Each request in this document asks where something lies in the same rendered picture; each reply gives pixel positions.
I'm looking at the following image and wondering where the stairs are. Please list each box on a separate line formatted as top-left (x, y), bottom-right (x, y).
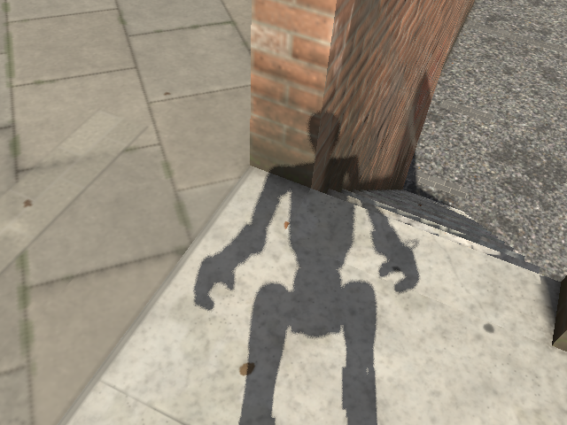
top-left (326, 189), bottom-right (540, 274)

